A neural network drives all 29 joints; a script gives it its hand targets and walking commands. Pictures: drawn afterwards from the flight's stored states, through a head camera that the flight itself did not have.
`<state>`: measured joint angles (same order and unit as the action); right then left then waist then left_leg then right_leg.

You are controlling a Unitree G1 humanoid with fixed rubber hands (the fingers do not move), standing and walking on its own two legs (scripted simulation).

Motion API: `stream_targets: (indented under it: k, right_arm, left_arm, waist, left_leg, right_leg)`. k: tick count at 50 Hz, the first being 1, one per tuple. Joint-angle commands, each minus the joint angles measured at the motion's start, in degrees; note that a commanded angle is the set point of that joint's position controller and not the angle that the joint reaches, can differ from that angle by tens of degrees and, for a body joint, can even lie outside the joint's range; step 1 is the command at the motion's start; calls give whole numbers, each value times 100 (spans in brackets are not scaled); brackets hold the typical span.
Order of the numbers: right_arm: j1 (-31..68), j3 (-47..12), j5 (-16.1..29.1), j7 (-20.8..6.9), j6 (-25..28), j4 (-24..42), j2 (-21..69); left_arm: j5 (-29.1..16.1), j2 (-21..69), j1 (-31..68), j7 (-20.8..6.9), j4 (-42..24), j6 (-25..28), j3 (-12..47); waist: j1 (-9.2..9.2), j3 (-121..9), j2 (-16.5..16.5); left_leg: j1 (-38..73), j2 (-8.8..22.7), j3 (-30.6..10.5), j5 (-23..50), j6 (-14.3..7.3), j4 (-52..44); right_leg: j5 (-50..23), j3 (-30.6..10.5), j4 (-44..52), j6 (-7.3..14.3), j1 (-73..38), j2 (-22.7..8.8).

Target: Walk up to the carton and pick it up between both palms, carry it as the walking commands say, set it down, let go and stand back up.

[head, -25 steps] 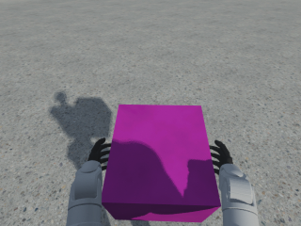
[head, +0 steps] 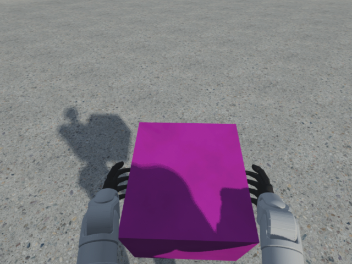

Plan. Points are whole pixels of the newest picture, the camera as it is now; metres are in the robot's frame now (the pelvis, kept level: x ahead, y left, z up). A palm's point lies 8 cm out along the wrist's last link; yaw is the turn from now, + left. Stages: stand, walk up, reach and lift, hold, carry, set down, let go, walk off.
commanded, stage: carry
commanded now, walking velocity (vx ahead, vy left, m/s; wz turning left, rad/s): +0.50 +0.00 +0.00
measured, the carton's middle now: (186, 189) +0.33 -0.01 -0.02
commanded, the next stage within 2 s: none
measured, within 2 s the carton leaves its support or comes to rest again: neither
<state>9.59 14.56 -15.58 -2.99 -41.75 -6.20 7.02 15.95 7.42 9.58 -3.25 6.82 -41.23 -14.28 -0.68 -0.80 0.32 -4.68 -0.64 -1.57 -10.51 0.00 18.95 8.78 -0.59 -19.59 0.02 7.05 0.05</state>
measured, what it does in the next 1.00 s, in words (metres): walks ahead: right foot, then left foot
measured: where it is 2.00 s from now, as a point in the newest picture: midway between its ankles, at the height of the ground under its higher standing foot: (180, 154)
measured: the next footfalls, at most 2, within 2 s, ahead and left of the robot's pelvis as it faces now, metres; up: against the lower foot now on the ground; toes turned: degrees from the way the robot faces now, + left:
right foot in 0.54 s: +0.24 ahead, -0.09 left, +0.00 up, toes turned -11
left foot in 0.94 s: +0.65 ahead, +0.12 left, +0.00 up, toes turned +9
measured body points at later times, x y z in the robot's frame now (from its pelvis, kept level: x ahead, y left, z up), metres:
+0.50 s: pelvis +0.16 +0.00 -0.02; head +0.14 +0.00 +0.43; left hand +0.43 +0.17 +0.05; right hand +0.42 -0.19 +0.05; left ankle +0.01 +0.11 -0.75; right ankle +0.13 -0.09 -0.73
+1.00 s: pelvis +0.48 +0.04 -0.04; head +0.48 +0.04 +0.41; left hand +0.75 +0.21 +0.04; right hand +0.74 -0.15 +0.04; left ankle +0.61 +0.11 -0.75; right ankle +0.25 -0.08 -0.68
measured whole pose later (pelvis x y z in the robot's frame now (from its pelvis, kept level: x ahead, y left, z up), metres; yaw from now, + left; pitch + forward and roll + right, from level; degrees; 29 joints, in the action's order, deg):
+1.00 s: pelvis +0.48 +0.04 -0.04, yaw -3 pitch +3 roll +2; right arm 5.5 9.5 -7.4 1.2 -66.4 21.2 7.3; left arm 5.4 3.3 4.5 1.2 -22.6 -67.7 -10.0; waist 0.2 -4.0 -1.8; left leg -30.0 1.4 13.9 -7.0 -5.8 33.7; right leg 27.2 2.8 -54.5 -1.1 6.3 -6.4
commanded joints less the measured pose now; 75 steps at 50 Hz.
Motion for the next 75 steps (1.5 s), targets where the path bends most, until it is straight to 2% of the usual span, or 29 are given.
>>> stream_targets:
  k: [1,8,11,15,18,19,20,21,24,27,28,29,30,31,33,40,44,46,47,48,49,52,54,65,70,72,73,74,75]
  right_arm:
    - [2962,-3820,1767,-1358,179,454,4572]
    - [2752,-4343,2235,-1082,-580,1262,4258]
    - [2850,-4600,2600,-996,-1011,1775,4242]
    - [2921,-4975,3253,-1001,-1731,2394,4296]
    - [2488,-4929,3365,-980,-2059,2389,4475]
    - [2329,-4868,3308,-929,-2139,2368,4423]
    - [2331,-4849,3322,-880,-2211,2480,4387]
    - [2317,-4826,3329,-835,-2283,2643,4399]
    - [2556,-4969,3319,-760,-2438,3397,4357]
    - [2470,-4971,3375,-805,-2603,3574,4199]
    - [2486,-4961,3396,-844,-2653,3592,4104]
    - [2722,-5029,3527,-909,-2728,3824,4051]
    - [2741,-5135,3584,-945,-2738,3746,4150]
    - [2613,-5109,3596,-1000,-2731,3397,4294]
    - [2467,-5046,3549,-1059,-2673,3138,4530]
    - [2002,-5009,3078,-775,-2524,3321,4503]
    - [1903,-5070,3125,-751,-2595,3415,4434]
    - [1771,-5053,3157,-754,-2619,3359,4344]
    - [1814,-5036,3169,-777,-2649,3344,4290]
    - [1877,-5052,3165,-796,-2670,3264,4250]
    - [1933,-5053,3247,-823,-2644,3204,4310]
    - [2256,-5012,3379,-915,-2487,3251,4837]
    - [2320,-5136,3506,-960,-2392,3357,4921]
    - [1849,-5017,3412,-1021,-2486,3525,4197]
    - [1931,-4983,3295,-952,-2588,3426,4103]
    - [1932,-4991,3251,-933,-2634,3320,4081]
    - [2051,-4973,3229,-938,-2650,3290,4027]
    - [2102,-4979,3260,-954,-2681,3360,4066]
    - [2208,-5077,3253,-961,-2666,3469,4127]
  left_arm:
    - [-1699,4673,2922,-1283,-420,186,3706]
    - [-2464,4480,2933,-1078,-1230,-625,4453]
    - [-2794,4422,2907,-989,-1660,-1065,4603]
    - [-3047,4338,2602,-781,-2375,-1702,4738]
    - [-3189,4321,2764,-729,-2926,-2093,4812]
    - [-3274,4301,2781,-749,-3058,-2231,4841]
    - [-3302,4270,2788,-773,-3130,-2337,4814]
    - [-3317,4249,2760,-800,-3136,-2431,4829]
    - [-3444,4474,2547,-854,-3151,-2550,4806]
    - [-3428,4374,2433,-758,-3340,-2628,4837]
    - [-3351,4319,2225,-717,-3288,-2649,4766]
    - [-3168,4236,2008,-670,-3168,-2635,4649]
    - [-3191,4351,2063,-640,-3231,-2662,4696]
    - [-3197,4369,2256,-620,-3392,-2671,4747]
    - [-3238,4551,2434,-639,-3517,-2663,4964]
    - [-3610,4454,2284,-888,-3550,-2648,5183]
    - [-3662,4266,2127,-929,-3720,-2668,5246]
    - [-3645,4144,2117,-941,-3794,-2711,5284]
    - [-3598,4074,2184,-963,-3710,-2732,5282]
    - [-3536,4146,2074,-976,-3598,-2759,5262]
    - [-3528,4163,2043,-990,-3497,-2755,5241]
    - [-3619,4694,2381,-1001,-3332,-2582,5269]
    - [-3580,4870,2356,-944,-3375,-2464,5230]
    - [-3195,4312,1683,-691,-3653,-2512,5277]
    - [-3262,4130,1810,-775,-3527,-2630,5221]
    - [-3282,4152,1812,-810,-3384,-2660,5178]
    - [-3272,4155,1622,-812,-3208,-2655,5136]
    - [-3228,4114,1639,-812,-3127,-2619,5085]
    - [-3307,4305,1755,-815,-3147,-2600,5104]
  waist:
    - [98,-1577,18]
    - [56,-1302,156]
    - [76,-1236,-351]
    - [9,-1448,-1124]
    - [-147,-1764,-35]
    - [-182,-2026,809]
    - [-169,-2010,1540]
    - [-189,-1602,1339]
    - [-192,-1329,634]
    - [80,-2104,670]
    - [264,-2433,218]
    - [329,-2526,-1547]
    - [220,-2218,-1602]
    - [212,-2114,-840]
    - [186,-1733,-25]
    - [187,-1041,-792]
    - [217,-1136,-1058]
    - [15,-1903,-782]
    - [-110,-2208,-350]
    - [-72,-2493,657]
    - [-45,-2633,1143]
    - [34,-2166,108]
    - [57,-2115,317]
    - [-52,-1120,695]
    - [-56,-989,716]
    - [95,-1531,454]
    - [284,-2093,152]
    - [305,-2531,-1213]
    - [192,-2302,-1630]
  left_leg:
    - [-518,717,-557,-2124,-374,203]
    - [-721,914,-794,-2519,-552,300]
    - [-1438,590,-204,-2016,-338,1029]
    - [-2145,235,763,-1401,-116,1290]
    - [19,433,382,-455,-280,294]
    - [1347,984,-480,1098,-566,379]
    - [2379,1784,-1273,2924,-893,379]
    - [2603,2126,-1648,3513,-1136,293]
    - [2328,1964,-790,3287,-855,259]
    - [-50,1131,1029,3307,-248,1286]
    - [-1408,841,1298,2376,-20,2379]
    - [-3002,233,1301,382,264,4465]
    - [-4134,0,601,-1872,62,5281]
    - [-4374,390,262,-1850,-63,5736]
    - [-4632,759,132,-1308,-55,5262]
    - [-2870,368,1224,520,74,1858]
    - [-1541,11,1612,1322,-56,1043]
    - [233,-163,1733,719,-218,870]
    - [1117,496,894,-159,-350,836]
    - [1916,2007,-1671,-1107,-925,35]
    - [1912,2612,-3042,-1311,-1337,-762]
    - [625,2117,-1365,-241,-936,-847]
    - [417,1845,-538,136,-740,-921]
    - [862,1520,599,964,-799,-1156]
    - [996,1441,1019,2356,-464,-467]
    - [306,1196,1562,3106,-181,1017]
    - [-758,1049,1559,2529,-13,2345]
    - [-2501,372,1379,669,238,4359]
    - [-3759,36,795,-1546,97,5197]
  right_leg:
    - [2178,-329,-296,188,639,-564]
    - [2110,-265,-601,150,1480,-470]
    - [2148,-930,-108,366,896,-831]
    - [484,-1761,86,901,-322,-1553]
    - [-925,-135,-1569,366,965,-840]
    - [-996,523,-2679,63,2194,-482]
    - [1010,947,-3297,-96,3564,-194]
    - [2510,924,-3313,-121,4420,-130]
    - [1999,875,-2052,-45,4024,-314]
    - [151,1631,-733,111,-66,328]
    - [280,1115,-637,318,-1833,-12]
    - [246,-2119,110,1036,-2535,-1862]
    - [-871,-3129,399,1577,-2716,-2409]
    - [-1422,-2629,242,1739,-2574,-2554]
    - [-1121,-1716,442,1329,-2114,-2345]
    - [-2037,785,883,631,-931,-1201]
    - [-4019,1173,213,431,-872,-1243]
    - [-3547,1407,-1612,172,-306,-982]
    - [-2170,1256,-2719,17,544,-871]
    - [654,1063,-4280,-162,1819,-183]
    - [1760,422,-5402,-80,2510,72]
    - [991,82,-5132,-8,2601,-690]
    - [795,284,-4374,-49,2454,-768]
    - [-486,1102,-1724,-44,2800,-619]
    - [-362,1450,-914,108,2152,-290]
    - [-360,1823,-504,244,281,-52]
    - [-43,1195,-643,469,-1254,-493]
    - [584,-1665,-53,1169,-2453,-2167]
    - [-114,-2712,451,1456,-2674,-2555]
